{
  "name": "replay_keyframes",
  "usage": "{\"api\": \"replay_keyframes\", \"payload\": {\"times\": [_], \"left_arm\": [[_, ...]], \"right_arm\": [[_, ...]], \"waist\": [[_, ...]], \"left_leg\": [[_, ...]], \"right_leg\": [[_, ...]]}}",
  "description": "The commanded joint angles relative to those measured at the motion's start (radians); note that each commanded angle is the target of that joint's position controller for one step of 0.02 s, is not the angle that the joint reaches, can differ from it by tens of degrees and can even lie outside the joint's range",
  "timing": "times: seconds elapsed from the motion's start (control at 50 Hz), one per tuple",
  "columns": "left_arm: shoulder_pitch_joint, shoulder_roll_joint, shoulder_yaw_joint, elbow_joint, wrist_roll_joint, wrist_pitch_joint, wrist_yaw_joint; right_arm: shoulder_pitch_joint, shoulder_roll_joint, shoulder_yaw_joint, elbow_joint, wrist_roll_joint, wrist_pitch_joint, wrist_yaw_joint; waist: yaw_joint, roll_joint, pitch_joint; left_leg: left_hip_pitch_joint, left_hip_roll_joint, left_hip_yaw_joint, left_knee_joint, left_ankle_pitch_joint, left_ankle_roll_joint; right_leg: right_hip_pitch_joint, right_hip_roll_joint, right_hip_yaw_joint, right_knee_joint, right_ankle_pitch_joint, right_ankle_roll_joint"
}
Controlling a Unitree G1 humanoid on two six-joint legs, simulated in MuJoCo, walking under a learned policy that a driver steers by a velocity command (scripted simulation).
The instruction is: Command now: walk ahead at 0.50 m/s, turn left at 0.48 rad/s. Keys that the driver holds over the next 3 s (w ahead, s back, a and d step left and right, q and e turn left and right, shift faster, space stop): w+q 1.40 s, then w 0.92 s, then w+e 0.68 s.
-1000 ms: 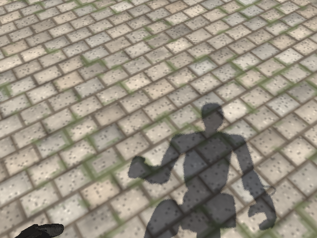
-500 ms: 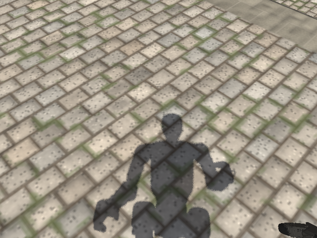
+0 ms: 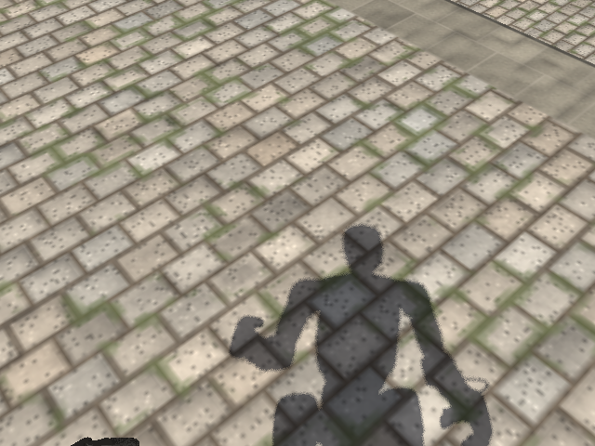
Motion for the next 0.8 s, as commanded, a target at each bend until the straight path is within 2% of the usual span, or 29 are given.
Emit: {"api": "replay_keyframes", "payload": {"times": [0.02, 0.04, 0.08, 0.16, 0.22, 0.3, 0.34, 0.36, 0.38, 0.4, 0.42, 0.44, 0.46, 0.48, 0.5, 0.52, 0.54, 0.58, 0.64, 0.68, 0.74, 0.8], "left_arm": [[0.108, 0.099, 0.035, 0.005, 0.008, -0.001, 0.002], [0.092, 0.099, 0.036, 0.011, 0.011, -0.004, 0.003], [0.092, 0.114, 0.045, 0.027, 0.008, -0.014, 0.004], [0.099, 0.159, 0.060, 0.060, 0.005, -0.015, 0.010], [0.131, 0.190, 0.066, 0.084, -0.004, -0.007, 0.015], [0.182, 0.228, 0.078, 0.120, -0.023, 0.013, 0.015], [0.185, 0.258, 0.087, 0.123, -0.030, 0.026, 0.019], [0.185, 0.274, 0.091, 0.123, -0.033, 0.034, 0.023], [0.177, 0.269, 0.087, 0.120, -0.035, 0.040, 0.027], [0.196, 0.233, 0.071, 0.107, -0.014, 0.035, 0.032], [0.295, 0.084, 0.021, 0.046, 0.027, 0.012, 0.015], [0.202, 0.168, 0.031, 0.042, -0.004, -0.023, 0.001], [0.100, 0.213, 0.044, 0.008, -0.041, -0.038, -0.006], [0.081, 0.195, 0.036, 0.001, -0.033, -0.046, -0.001], [0.083, 0.192, 0.038, 0.012, -0.008, -0.047, 0.008], [0.106, 0.199, 0.044, 0.018, 0.003, -0.037, 0.010], [0.120, 0.196, 0.046, 0.020, 0.007, -0.024, 0.009], [0.119, 0.167, 0.039, 0.022, 0.016, -0.006, 0.011], [0.008, 0.125, 0.022, -0.008, 0.019, 0.000, 0.011], [-0.073, 0.106, 0.012, -0.025, 0.013, -0.005, 0.002], [-0.152, 0.120, 0.013, -0.048, -0.005, -0.015, -0.011], [-0.150, 0.160, 0.030, -0.054, -0.010, -0.024, -0.019]], "right_arm": [[-0.072, -0.096, -0.030, -0.107, -0.007, -0.006, 0.004], [-0.078, -0.076, -0.028, -0.114, -0.005, 0.001, 0.009], [-0.100, -0.046, -0.022, -0.134, -0.007, 0.011, 0.016], [-0.183, -0.025, -0.009, -0.174, -0.011, 0.012, 0.033], [-0.285, -0.017, 0.000, -0.209, -0.013, 0.006, 0.052], [-0.374, -0.037, -0.003, -0.263, -0.011, 0.008, 0.071], [-0.349, -0.067, -0.018, -0.275, -0.016, 0.013, 0.074], [-0.278, -0.097, -0.035, -0.264, -0.018, 0.018, 0.071], [-0.128, -0.142, -0.063, -0.227, -0.014, 0.023, 0.062], [0.042, -0.212, -0.095, -0.186, -0.009, 0.035, 0.042], [0.000, -0.326, -0.105, -0.196, -0.002, 0.028, 0.034], [0.041, -0.245, -0.081, -0.228, -0.008, 0.013, 0.038], [0.012, -0.194, -0.065, -0.210, -0.018, 0.000, 0.042], [-0.042, -0.176, -0.059, -0.209, -0.016, -0.007, 0.041], [-0.109, -0.150, -0.051, -0.218, -0.021, -0.009, 0.038], [-0.151, -0.127, -0.042, -0.235, -0.034, -0.011, 0.035], [-0.169, -0.123, -0.040, -0.240, -0.038, -0.012, 0.032], [-0.163, -0.129, -0.042, -0.226, -0.030, -0.018, 0.023], [-0.124, -0.155, -0.051, -0.200, -0.022, -0.015, 0.004], [-0.096, -0.159, -0.053, -0.185, -0.017, -0.009, -0.003], [-0.040, -0.169, -0.057, -0.156, -0.009, -0.002, -0.006], [-0.022, -0.154, -0.056, -0.141, -0.006, 0.005, -0.010]], "waist": [[0.081, -0.164, 0.017], [0.067, -0.170, 0.030], [0.058, -0.145, 0.032], [0.071, -0.101, 0.043], [0.106, -0.083, 0.067], [0.119, -0.082, 0.090], [0.084, -0.112, 0.047], [0.037, -0.125, -0.006], [-0.050, -0.109, -0.085], [-0.123, -0.030, -0.177], [0.012, 0.250, -0.260], [-0.072, 0.132, -0.399], [-0.082, 0.079, -0.244], [-0.040, 0.008, -0.145], [0.004, -0.024, -0.088], [0.043, -0.005, -0.069], [0.063, 0.009, -0.062], [0.073, 0.003, -0.044], [0.041, 0.007, -0.003], [0.008, 0.024, 0.009], [-0.022, 0.039, 0.016], [-0.007, 0.064, 0.011]], "left_leg": [[-0.409, 0.115, -0.031, 0.114, 0.105, -0.010], [-0.376, 0.128, -0.023, 0.095, 0.133, -0.014], [-0.368, 0.134, -0.010, 0.059, 0.188, -0.028], [-0.356, 0.135, 0.009, -0.143, 0.358, -0.036], [-0.310, 0.118, 0.059, -0.297, 0.461, -0.015], [-0.301, 0.094, 0.105, -0.399, 0.395, 0.035], [-0.204, 0.036, 0.162, -0.416, 0.293, 0.075], [-0.095, -0.006, 0.191, -0.422, 0.251, 0.100], [0.124, -0.048, 0.200, -0.476, 0.297, 0.136], [0.438, 0.020, 0.056, -0.486, 0.318, 0.185], [0.748, 0.292, -0.525, -0.578, 0.158, 0.368], [0.789, 0.354, -0.755, -0.723, 0.006, 0.405], [0.690, 0.323, -0.611, -0.750, 0.062, 0.349], [0.539, 0.279, -0.490, -0.752, 0.156, 0.318], [0.402, 0.242, -0.400, -0.758, 0.277, 0.294], [0.305, 0.213, -0.341, -0.777, 0.379, 0.285], [0.246, 0.202, -0.322, -0.797, 0.429, 0.290], [0.163, 0.184, -0.262, -0.816, 0.516, 0.299], [0.099, 0.132, -0.187, -0.822, 0.494, 0.264], [0.071, 0.100, -0.163, -0.811, 0.419, 0.228], [0.090, 0.117, -0.216, -0.786, 0.336, 0.207], [0.184, 0.150, -0.308, -0.702, 0.298, 0.187]], "right_leg": [[0.321, -0.285, 0.321, -0.279, -0.047, -0.159], [0.274, -0.270, 0.258, -0.304, 0.014, -0.153], [0.247, -0.267, 0.174, -0.335, 0.121, -0.167], [0.251, -0.259, 0.029, -0.354, 0.242, -0.168], [0.263, -0.256, -0.056, -0.354, 0.262, -0.149], [0.372, -0.290, -0.114, -0.301, 0.362, -0.118], [0.413, -0.291, -0.155, -0.182, 0.675, -0.096], [0.414, -0.282, -0.176, -0.057, 0.835, -0.083], [0.341, -0.253, -0.208, 0.141, 0.871, -0.056], [0.106, -0.216, -0.208, 0.431, 0.613, -0.014], [-0.346, -0.012, -0.138, 0.794, -0.352, 0.047], [-0.436, 0.001, 0.092, 0.900, -0.405, 0.036], [-0.511, -0.042, 0.095, 0.883, -0.305, 0.019], [-0.485, -0.082, 0.086, 0.799, -0.216, 0.011], [-0.421, -0.111, 0.085, 0.713, -0.167, 0.018], [-0.346, -0.131, 0.094, 0.667, -0.133, 0.024], [-0.304, -0.132, 0.091, 0.636, -0.118, 0.035], [-0.276, -0.124, 0.069, 0.560, -0.087, 0.066], [-0.270, -0.095, 0.057, 0.349, 0.104, 0.093], [-0.210, -0.059, 0.052, 0.188, 0.237, 0.094], [-0.149, -0.024, 0.065, 0.073, 0.298, 0.086], [-0.121, -0.018, 0.096, 0.003, 0.208, 0.058]]}}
